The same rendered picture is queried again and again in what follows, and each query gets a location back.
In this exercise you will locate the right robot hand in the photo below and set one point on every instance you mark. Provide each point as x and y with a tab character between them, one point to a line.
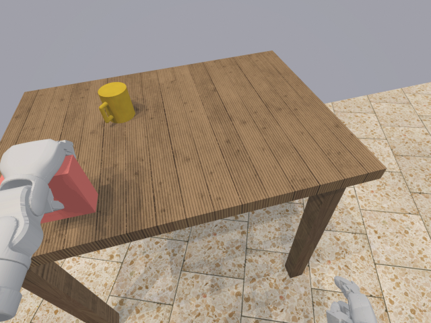
358	309

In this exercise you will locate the sponge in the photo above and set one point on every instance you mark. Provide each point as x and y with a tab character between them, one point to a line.
71	187

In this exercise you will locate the table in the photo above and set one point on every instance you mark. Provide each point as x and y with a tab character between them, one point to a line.
208	141

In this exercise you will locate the left robot hand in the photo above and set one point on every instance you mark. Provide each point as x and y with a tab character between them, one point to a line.
41	158

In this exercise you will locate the robot left forearm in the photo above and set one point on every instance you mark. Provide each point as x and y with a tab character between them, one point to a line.
23	200

